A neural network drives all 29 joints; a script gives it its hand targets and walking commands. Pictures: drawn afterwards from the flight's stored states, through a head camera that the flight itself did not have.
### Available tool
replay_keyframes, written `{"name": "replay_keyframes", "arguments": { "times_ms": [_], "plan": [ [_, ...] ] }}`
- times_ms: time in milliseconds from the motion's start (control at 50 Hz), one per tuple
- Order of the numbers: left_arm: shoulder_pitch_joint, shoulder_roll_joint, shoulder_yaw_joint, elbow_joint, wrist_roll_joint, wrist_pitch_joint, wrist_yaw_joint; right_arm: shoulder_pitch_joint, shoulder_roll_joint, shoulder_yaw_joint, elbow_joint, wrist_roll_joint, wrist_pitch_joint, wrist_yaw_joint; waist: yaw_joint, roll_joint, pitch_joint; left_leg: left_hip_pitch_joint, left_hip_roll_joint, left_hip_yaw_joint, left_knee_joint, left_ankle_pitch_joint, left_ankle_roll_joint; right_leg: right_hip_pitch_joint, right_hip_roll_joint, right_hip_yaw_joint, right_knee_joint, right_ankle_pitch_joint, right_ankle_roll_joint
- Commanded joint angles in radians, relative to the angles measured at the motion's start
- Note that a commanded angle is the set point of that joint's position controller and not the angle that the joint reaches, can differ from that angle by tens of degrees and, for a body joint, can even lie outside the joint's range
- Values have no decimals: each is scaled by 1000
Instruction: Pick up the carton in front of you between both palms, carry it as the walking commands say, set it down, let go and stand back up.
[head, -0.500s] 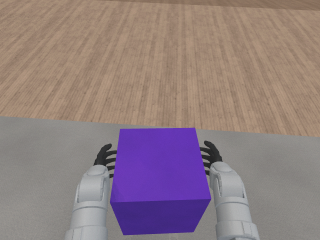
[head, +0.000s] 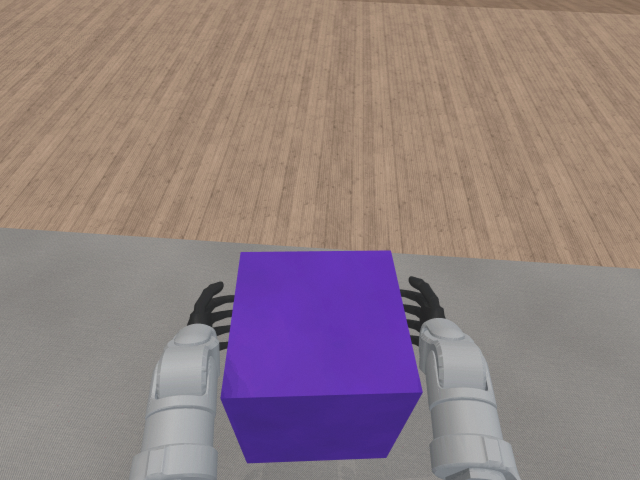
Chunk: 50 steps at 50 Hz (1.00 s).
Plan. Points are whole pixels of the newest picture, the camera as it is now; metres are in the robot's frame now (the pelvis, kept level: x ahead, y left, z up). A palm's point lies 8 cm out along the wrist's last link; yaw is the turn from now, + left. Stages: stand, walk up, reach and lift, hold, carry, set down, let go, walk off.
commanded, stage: hold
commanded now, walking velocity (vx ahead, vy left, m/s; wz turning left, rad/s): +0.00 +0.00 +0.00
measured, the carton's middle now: (316, 359) +0.30 +0.00 -0.02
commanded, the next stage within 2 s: carry in 0.34 s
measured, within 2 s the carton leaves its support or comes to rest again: neither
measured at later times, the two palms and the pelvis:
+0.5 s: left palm (208, 323) +0.30 +0.14 +0.06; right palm (434, 319) +0.30 -0.16 +0.06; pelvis +0.02 -0.01 -0.01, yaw -1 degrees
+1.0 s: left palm (244, 212) +0.50 +0.11 +0.09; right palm (426, 217) +0.49 -0.19 +0.09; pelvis +0.23 -0.02 +0.00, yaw -2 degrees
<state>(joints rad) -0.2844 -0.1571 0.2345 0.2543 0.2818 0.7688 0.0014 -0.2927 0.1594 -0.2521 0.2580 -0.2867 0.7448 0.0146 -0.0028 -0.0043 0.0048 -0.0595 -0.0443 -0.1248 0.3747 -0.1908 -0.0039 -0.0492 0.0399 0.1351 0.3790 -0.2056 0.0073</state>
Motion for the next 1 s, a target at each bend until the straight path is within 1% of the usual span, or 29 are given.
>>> {"name": "replay_keyframes", "arguments": {
  "times_ms": [0,300,320,360,380,400,440,480,500,520,540,560,580,600,620,640,660,700,720,740,760,780,800,820,840,860,880,920,980],
  "plan": [
    [-514,-916,-550,-53,-275,-38,-234,-466,915,544,-9,261,-16,231,0,4,-217,67,-41,50,-53,144,-11,8,48,-60,-62,147,5],
    [-475,-899,-562,-91,-282,-35,-231,-421,912,559,-46,270,-10,222,1,1,-214,73,-46,47,-55,178,-10,26,47,-53,-66,195,9],
    [-495,-900,-574,-92,-292,-35,-233,-444,919,569,-42,271,-7,223,7,24,-200,-49,116,24,22,20,13,-103,-112,-23,12,43,-17],
    [-502,-913,-603,-130,-308,-31,-234,-437,922,598,-77,294,-5,221,2,25,-197,-147,122,-31,-38,-434,30,-194,-96,10,-12,-389,-29],
    [-521,-915,-626,-155,-324,-26,-232,-448,924,617,-105,304,-1,217,1,29,-178,-179,123,-46,-54,-551,42,-241,-83,3,0,-496,-28],
    [-533,-911,-653,-183,-346,-20,-229,-456,922,641,-140,319,6,211,-1,43,-170,-177,140,-61,-62,-531,54,-275,-79,-20,35,-450,-22],
    [-529,-907,-714,-245,-385,6,-218,-437,915,694,-206,353,33,194,-7,96,-251,-115,196,-101,-83,-412,75,-274,-49,-119,154,-232,-4],
    [-510,-892,-765,-310,-422,52,-208,-411,890,740,-273,385,80,177,-8,147,-296,-103,235,-130,-97,-439,103,-275,-27,-183,144,-218,-6],
    [-511,-883,-782,-341,-441,80,-202,-418,874,762,-312,402,110,169,-5,137,-287,-153,230,-104,-87,-474,103,-237,-33,-186,95,-241,-12],
    [-518,-871,-793,-365,-458,109,-197,-429,859,782,-341,417,140,163,-2,96,-265,-237,200,-48,-43,-463,86,-166,-58,-158,35,-262,-20],
    [-512,-852,-800,-378,-469,140,-190,-431,845,801,-365,434,172,158,5,-21,-244,-338,139,54,87,-394,52,-88,-140,-38,-49,-326,-45],
    [-472,-827,-797,-380,-474,172,-182,-443,830,818,-390,453,205,154,20,-208,-243,-478,75,180,322,-305,13,17,-272,172,-151,-379,-103],
    [-429,-803,-792,-393,-477,201,-172,-455,821,836,-415,483,237,154,27,-282,-189,-640,51,230,365,-316,-6,93,-365,321,-178,-254,-171],
    [-418,-795,-798,-432,-481,229,-163,-459,830,857,-436,516,264,155,34,-228,-170,-677,77,213,349,-351,-1,117,-384,323,-164,-95,-208],
    [-416,-801,-806,-471,-493,255,-154,-448,836,868,-454,544,286,156,38,-164,-195,-656,81,216,311,-336,0,134,-377,268,-140,19,-210],
    [-416,-806,-819,-519,-508,276,-147,-427,844,877,-473,566,305,156,40,-132,-239,-604,70,234,261,-284,0,148,-358,199,-117,88,-194],
    [-416,-812,-831,-560,-525,295,-144,-405,853,883,-495,581,321,156,37,-138,-276,-534,50,262,214,-227,1,140,-330,127,-95,135,-172],
    [-385,-823,-850,-617,-552,335,-146,-330,863,881,-536,585,354,148,16,-149,-326,-297,19,324,49,-87,1,36,-259,-31,-31,98,-120],
    [-345,-829,-854,-627,-558,353,-150,-300,861,874,-555,579,370,144,8,-118,-351,-74,21,330,-15,-16,4,-104,-221,-109,34,61,-87],
    [-316,-827,-853,-635,-560,370,-156,-262,851,864,-569,564,386,139,-7,-47,-390,169,93,246,-32,-36,25,-282,-186,-172,159,27,-54],
    [-321,-816,-856,-657,-568,390,-165,-213,829,849,-575,536,398,134,-32,164,-421,330,327,-96,-126,-226,103,-497,-120,-261,422,-124,-9],
    [-353,-810,-860,-681,-584,411,-175,-215,841,833,-565,519,407,129,-30,301,-352,372,478,-380,-173,-122,227,-726,-48,-258,546,-310,1],
    [-374,-822,-867,-686,-601,422,-182,-231,867,831,-594,522,418,127,-26,204,-303,327,513,-377,-144,-19,274,-783,-116,-185,627,-355,-23],
    [-395,-822,-867,-687,-616,428,-187,-274,871,838,-627,537,429,125,-26,121,-286,292,491,-302,-134,72,263,-796,-141,-178,669,-346,-29],
    [-402,-831,-866,-680,-626,434,-188,-311,869,844,-652,551,439,123,-24,62,-295,265,462,-226,-148,59,230,-780,-156,-174,637,-298,-29],
    [-403,-834,-861,-680,-630,438,-186,-341,864,850,-672,568,448,122,-24,51,-289,231,432,-147,-174,33,195,-751,-160,-183,564,-255,-24],
    [-399,-836,-854,-677,-627,441,-180,-358,859,855,-680,584,456,124,-24,73,-287,207,394,-69,-187,70,170,-714,-146,-212,506,-197,-17],
    [-373,-830,-837,-662,-607,449,-164,-351,843,857,-669,605,472,131,-21,121,-281,170,337,49,-183,126,143,-642,-122,-255,388,-106,-6],
    [-346,-817,-814,-642,-573,462,-146,-333,821,851,-636,616,490,145,-23,165,-248,84,297,162,-163,192,118,-512,-87,-322,230,13,-3]
  ]
}}
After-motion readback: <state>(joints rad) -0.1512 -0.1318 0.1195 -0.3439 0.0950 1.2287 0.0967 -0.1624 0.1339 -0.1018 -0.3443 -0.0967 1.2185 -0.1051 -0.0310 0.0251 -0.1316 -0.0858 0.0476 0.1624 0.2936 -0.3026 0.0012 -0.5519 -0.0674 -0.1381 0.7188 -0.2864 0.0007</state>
